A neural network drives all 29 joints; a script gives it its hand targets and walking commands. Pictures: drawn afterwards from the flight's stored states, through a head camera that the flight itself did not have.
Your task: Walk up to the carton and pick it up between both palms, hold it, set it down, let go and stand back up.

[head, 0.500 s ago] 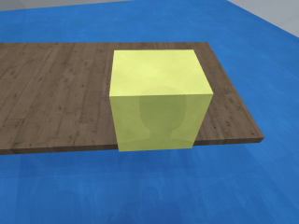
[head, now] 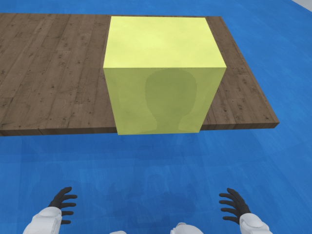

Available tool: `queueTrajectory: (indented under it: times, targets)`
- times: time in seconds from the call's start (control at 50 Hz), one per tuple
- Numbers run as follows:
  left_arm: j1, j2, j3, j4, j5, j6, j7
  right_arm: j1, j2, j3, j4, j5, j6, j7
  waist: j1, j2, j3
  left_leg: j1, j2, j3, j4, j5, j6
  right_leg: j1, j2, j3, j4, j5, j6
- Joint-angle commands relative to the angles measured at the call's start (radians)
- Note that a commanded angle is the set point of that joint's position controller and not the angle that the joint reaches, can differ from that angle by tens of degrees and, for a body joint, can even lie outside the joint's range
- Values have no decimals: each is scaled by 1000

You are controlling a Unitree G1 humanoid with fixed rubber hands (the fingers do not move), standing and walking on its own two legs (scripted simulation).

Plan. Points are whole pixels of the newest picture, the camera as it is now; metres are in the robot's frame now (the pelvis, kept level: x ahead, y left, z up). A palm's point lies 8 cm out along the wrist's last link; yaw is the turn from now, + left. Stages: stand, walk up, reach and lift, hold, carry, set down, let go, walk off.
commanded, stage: reach and lift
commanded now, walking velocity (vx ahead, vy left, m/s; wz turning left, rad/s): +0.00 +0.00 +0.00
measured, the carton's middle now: (159, 79) +0.48 +0.00 +0.12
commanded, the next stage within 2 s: none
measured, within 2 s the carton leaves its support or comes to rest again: neither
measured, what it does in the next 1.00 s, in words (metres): stands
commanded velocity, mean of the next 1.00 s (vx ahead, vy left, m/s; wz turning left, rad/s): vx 0.00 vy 0.00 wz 0.00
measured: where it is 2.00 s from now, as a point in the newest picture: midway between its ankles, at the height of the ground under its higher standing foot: outside the picture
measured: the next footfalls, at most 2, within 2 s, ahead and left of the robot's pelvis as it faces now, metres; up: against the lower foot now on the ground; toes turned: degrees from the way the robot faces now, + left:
none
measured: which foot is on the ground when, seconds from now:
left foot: down 0.00-1.00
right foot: down 0.00-1.00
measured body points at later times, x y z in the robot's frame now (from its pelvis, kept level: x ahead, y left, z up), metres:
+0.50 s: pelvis -0.01 -0.02 +0.04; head +0.01 -0.01 +0.48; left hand +0.17 +0.25 -0.03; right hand +0.16 -0.22 -0.05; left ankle -0.01 +0.12 -0.70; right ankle +0.04 -0.10 -0.70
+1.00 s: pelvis +0.02 +0.00 +0.05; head +0.01 +0.00 +0.50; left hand +0.20 +0.23 +0.01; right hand +0.19 -0.23 +0.01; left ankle -0.01 +0.12 -0.70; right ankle +0.04 -0.10 -0.70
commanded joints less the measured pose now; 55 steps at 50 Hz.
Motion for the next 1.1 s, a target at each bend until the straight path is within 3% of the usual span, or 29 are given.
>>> queueTrajectory:
  times: [0.0,0.02,0.04,0.08,0.14,0.2,0.26,0.32,0.36,0.44,0.48,0.52,0.62,0.66,0.7,0.76,0.84,0.88,0.9,0.96,1.0,1.02,1.06,1.08]
  targets:
    - [327,45,74,-151,81,86,-58,212,-208,48,-59,91,26,-52,-13,25,-190,132,-22,44,-274,654,-66,430,18,10,-227,578,-11]
    - [313,69,80,-149,82,75,-64,180,-193,57,-100,83,23,-61,-16,-47,-137,122,-29,59,-321,522,-38,438,4,26,-277,518,-1]
    - [299,74,78,-156,83,55,-59,170,-177,48,-143,60,19,-67,-7,-67,-83,92,-44,76,-357,413,-19,420,-3,38,-313,435,10]
    - [238,103,80,-171,79,13,-36,146,-118,50,-229,37,24,-60,35,-34,12,-35,-40,93,-429,235,17,440,-6,67,-357,200,11]
    - [139,103,78,-232,56,-62,-7,168,-51,23,-335,3,15,-36,31,14,-50,-82,-26,109,-437,247,27,477,-15,88,-354,221,21]
    - [79,129,80,-268,18,-121,-3,185,-6,6,-471,-35,-10,-40,26,-3,-139,-92,-16,117,-420,194,46,477,-53,129,-368,197,43]
    - [-14,160,70,-284,-26,-149,1,164,18,-14,-507,-54,-8,-63,4,-14,-182,-99,-8,112,-401,121,55,455,-85,169,-375,114,58]
    - [55,154,53,-312,-52,-159,15,230,11,-17,-505,-40,-7,-76,4,27,-204,-91,0,112,-436,145,40,515,-67,136,-361,170,47]
    - [128,138,59,-294,-60,-151,10,267,8,-16,-499,-32,1,-88,5,12,-185,-58,-4,111,-461,190,39,552,-54,117,-374,226,44]
    - [265,96,50,-237,-51,-131,-1,340,-10,5,-513,-4,25,-96,9,7,-70,8,-14,99,-553,240,41,576,-19,89,-438,195,36]
    - [280,83,55,-288,-37,-148,7,337,-29,4,-575,4,18,-88,31,16,-59,19,-19,99,-580,283,30,592,3,73,-454,210,32]
    - [292,70,36,-323,-52,-173,17,351,-33,-10,-613,-4,7,-78,27,23,-58,35,-21,101,-590,319,26,587,20,56,-461,233,32]
    - [231,62,8,-371,-86,-253,38,360,-26,-42,-677,-15,-5,-44,23,17,-35,-25,-6,94,-633,184,40,572,12,74,-484,147,31]
    - [194,63,7,-378,-88,-280,52,344,-23,-41,-696,-9,-7,-36,28,40,-32,-56,-5,96,-638,140,51,574,-2,98,-486,111,29]
    - [193,53,1,-407,-108,-294,69,351,-36,-53,-715,-6,-11,-25,28,50,-64,-70,6,85,-648,126,48,579,2,86,-468,136,25]
    - [204,42,-8,-438,-112,-304,83,380,-26,-50,-707,22,-6,-20,28,53,-58,-38,-6,87,-636,196,42,548,-10,107,-484,173,19]
    - [255,35,-16,-446,-153,-280,82,382,-53,-51,-726,39,6,-22,25,-14,-88,83,-30,88,-621,317,25,529,-6,103,-520,262,17]
    - [285,25,-2,-477,-138,-273,84,392,-81,-54,-745,51,6,-23,38,4,-74,114,-37,80,-623,354,10,499,-3,100,-533,272,12]
    - [275,16,-6,-475,-142,-268,83,381,-82,-68,-741,62,4,-24,27,11,-85,137,-43,79,-619,378,3,499,-1,100,-539,290,7]
    - [296,5,-8,-491,-140,-266,87,386,-96,-62,-769,69,7,-15,47,10,-71,148,-43,72,-629,392,-4,493,8,92,-552,293,4]
    - [278,7,-10,-538,-156,-285,92,388,-94,-73,-815,76,0,-10,35,-7,-113,169,-45,76,-625,417,-3,488,13,94,-555,320,5]
    - [277,1,-8,-536,-157,-293,94,377,-100,-70,-824,78,-4,-8,45,-11,-129,170,-46,73,-622,419,-5,498,13,98,-549,333,4]
    - [285,-4,-12,-569,-157,-313,103,390,-107,-70,-847,103,-18,-1,53,13,-143,182,-50,70,-608,504,-15,493,17,100,-541,405,2]
    - [279,-3,-2,-573,-163,-326,101,385,-116,-70,-868,92,-29,-1,46,-14,-159,189,-54,67,-600,493,-13,491,12,105,-546,411,4]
